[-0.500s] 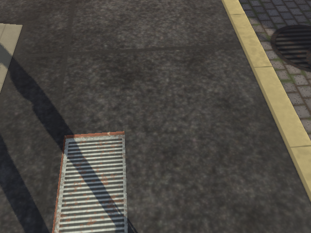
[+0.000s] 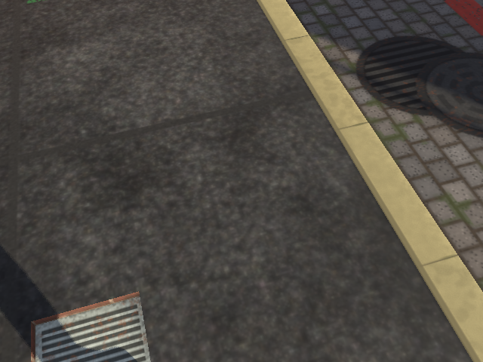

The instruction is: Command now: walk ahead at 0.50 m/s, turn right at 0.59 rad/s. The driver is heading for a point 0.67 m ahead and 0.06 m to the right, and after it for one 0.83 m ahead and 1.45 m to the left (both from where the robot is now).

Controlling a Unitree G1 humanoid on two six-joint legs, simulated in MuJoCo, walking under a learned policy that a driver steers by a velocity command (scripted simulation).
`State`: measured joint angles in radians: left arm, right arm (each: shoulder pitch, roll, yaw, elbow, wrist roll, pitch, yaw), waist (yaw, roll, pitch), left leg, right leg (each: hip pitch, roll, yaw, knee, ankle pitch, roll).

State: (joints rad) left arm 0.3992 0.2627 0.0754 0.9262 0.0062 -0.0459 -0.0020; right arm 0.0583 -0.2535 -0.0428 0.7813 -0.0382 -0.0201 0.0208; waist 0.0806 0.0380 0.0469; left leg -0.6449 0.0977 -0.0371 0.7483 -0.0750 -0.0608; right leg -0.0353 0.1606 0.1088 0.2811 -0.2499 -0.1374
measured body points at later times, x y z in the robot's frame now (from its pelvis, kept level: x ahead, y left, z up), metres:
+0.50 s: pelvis +0.24 +0.03 +0.00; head +0.29 +0.02 +0.45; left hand +0.48 +0.22 -0.11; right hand +0.20 -0.25 -0.12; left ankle +0.24 +0.13 -0.74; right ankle +0.33 -0.12 -0.69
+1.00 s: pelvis +0.31 -0.02 -0.01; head +0.32 -0.02 +0.44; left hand +0.51 +0.16 -0.13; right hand +0.27 -0.29 -0.14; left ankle +0.34 +0.10 -0.73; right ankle +0.34 -0.11 -0.74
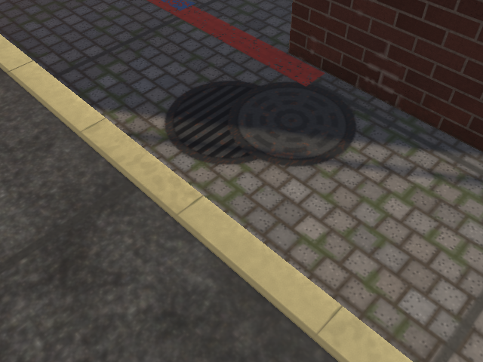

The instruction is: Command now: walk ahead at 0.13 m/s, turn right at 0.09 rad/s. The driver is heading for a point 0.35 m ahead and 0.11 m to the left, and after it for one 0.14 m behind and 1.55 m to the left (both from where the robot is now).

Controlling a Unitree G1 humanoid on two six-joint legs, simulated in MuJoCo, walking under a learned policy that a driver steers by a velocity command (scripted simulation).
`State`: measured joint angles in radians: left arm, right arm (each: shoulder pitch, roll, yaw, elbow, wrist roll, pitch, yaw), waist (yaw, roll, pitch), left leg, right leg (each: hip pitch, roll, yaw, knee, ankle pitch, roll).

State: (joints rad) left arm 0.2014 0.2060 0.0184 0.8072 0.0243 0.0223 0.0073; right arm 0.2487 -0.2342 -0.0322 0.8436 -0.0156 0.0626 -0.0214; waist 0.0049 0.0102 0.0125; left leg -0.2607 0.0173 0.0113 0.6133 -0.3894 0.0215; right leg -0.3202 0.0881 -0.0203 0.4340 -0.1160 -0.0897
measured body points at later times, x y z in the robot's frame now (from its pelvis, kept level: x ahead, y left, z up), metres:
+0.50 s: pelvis +0.12 -0.04 +0.01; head +0.13 -0.05 +0.46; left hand +0.18 +0.23 -0.11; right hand +0.16 -0.29 -0.14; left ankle +0.07 +0.10 -0.66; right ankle +0.09 -0.11 -0.74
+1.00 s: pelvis +0.30 +0.01 -0.01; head +0.34 +0.03 +0.44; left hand +0.34 +0.28 -0.14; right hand +0.47 -0.23 -0.13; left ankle +0.37 +0.07 -0.74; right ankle +0.33 -0.14 -0.66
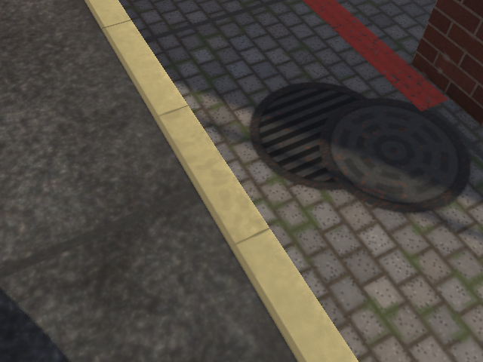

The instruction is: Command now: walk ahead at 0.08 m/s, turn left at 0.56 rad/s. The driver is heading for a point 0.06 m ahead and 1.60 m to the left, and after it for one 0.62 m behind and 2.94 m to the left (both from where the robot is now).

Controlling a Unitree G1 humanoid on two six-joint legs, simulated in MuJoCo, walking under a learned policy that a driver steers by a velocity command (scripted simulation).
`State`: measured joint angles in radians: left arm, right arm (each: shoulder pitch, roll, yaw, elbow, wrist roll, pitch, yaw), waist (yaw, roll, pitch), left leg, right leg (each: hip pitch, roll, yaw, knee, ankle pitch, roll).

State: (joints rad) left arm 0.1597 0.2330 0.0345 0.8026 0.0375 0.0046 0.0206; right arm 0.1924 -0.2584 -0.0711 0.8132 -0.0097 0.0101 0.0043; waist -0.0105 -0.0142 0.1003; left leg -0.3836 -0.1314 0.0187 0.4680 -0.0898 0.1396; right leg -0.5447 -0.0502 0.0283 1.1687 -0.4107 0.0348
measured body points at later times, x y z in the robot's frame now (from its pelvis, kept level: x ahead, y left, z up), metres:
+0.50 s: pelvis +0.05 -0.06 +0.02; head +0.08 -0.08 +0.46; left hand +0.09 +0.24 -0.08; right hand +0.24 -0.30 -0.11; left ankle +0.02 +0.04 -0.65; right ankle +0.07 -0.15 -0.73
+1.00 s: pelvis +0.02 -0.03 +0.01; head +0.04 +0.02 +0.46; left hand -0.04 +0.27 -0.11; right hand +0.30 -0.18 -0.08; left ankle -0.02 +0.03 -0.73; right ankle +0.10 -0.15 -0.66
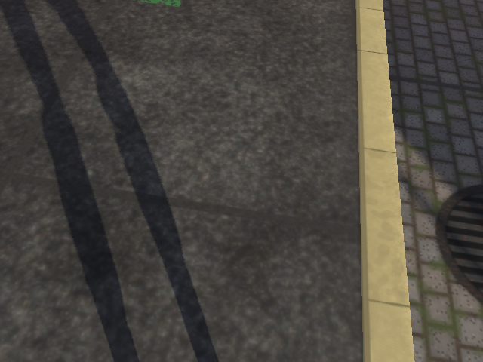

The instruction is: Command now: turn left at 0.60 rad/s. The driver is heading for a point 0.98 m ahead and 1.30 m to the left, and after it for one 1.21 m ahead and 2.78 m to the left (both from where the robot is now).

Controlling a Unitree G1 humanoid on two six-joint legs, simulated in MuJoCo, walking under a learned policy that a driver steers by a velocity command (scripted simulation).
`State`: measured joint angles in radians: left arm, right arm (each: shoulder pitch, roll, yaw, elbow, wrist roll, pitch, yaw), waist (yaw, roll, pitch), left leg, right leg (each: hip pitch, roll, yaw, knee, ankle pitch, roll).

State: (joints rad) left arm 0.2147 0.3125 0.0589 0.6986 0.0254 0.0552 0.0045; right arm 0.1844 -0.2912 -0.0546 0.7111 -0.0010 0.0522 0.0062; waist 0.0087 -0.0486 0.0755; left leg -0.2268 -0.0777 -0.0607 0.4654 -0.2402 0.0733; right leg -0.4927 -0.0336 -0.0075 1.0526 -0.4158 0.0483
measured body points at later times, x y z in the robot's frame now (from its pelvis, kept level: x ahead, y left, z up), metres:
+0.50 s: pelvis +0.02 -0.03 +0.00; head +0.06 -0.05 +0.45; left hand +0.08 +0.27 -0.08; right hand +0.21 -0.28 -0.13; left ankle -0.05 +0.08 -0.66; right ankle +0.05 -0.12 -0.74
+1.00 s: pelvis +0.01 -0.01 +0.00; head +0.01 +0.01 +0.45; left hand -0.02 +0.26 -0.13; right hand +0.23 -0.16 -0.11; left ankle -0.03 +0.07 -0.74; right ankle +0.05 -0.13 -0.73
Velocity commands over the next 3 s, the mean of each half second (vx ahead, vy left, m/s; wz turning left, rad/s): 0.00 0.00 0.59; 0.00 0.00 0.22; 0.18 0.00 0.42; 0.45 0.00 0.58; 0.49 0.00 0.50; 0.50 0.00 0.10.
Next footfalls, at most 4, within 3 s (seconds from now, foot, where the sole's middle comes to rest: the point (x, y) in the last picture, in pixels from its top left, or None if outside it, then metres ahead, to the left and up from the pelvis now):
0.34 right None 0.09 -0.11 -0.78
0.76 left None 0.00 0.11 -0.78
1.04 right None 0.08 -0.11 -0.78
1.84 right None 0.38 0.21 -0.78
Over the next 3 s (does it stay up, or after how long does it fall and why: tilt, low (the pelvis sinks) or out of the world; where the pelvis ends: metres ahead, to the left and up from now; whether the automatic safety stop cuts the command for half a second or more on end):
stays up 0.49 0.73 -0.01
